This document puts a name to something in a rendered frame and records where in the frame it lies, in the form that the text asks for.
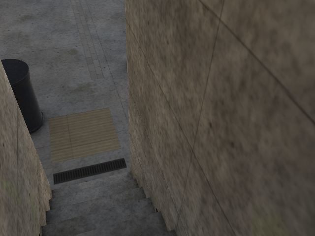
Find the stairs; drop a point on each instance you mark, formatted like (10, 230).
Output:
(108, 206)

